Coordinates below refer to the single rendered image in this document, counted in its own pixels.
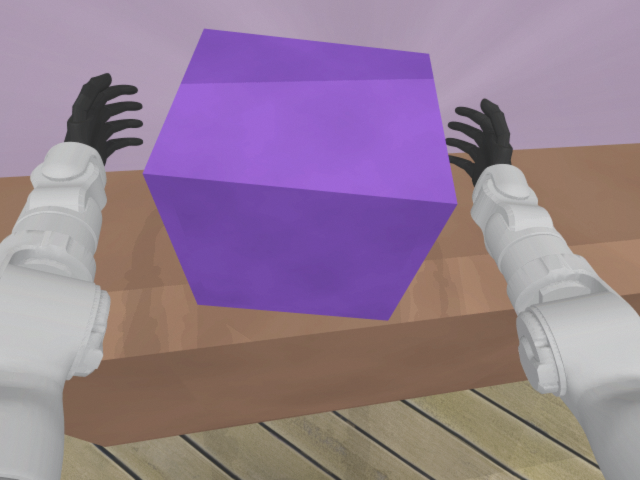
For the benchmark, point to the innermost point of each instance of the robot right forearm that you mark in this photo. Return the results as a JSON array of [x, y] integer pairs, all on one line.
[[519, 235]]

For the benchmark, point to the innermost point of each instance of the carton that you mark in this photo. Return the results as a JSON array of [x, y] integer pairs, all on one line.
[[302, 176]]

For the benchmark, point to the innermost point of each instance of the robot right upper arm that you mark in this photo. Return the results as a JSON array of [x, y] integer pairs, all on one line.
[[586, 350]]

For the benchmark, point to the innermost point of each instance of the robot left forearm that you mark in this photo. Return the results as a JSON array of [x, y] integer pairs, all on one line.
[[59, 227]]

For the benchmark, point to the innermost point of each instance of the robot left upper arm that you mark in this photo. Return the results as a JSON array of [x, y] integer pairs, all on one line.
[[51, 329]]

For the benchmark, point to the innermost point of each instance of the pedestal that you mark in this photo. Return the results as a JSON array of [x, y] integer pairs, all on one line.
[[171, 367]]

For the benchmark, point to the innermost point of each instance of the robot right hand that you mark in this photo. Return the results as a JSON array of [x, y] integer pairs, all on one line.
[[494, 147]]

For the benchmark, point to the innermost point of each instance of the robot left hand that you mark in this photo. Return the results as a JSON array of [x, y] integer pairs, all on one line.
[[88, 122]]

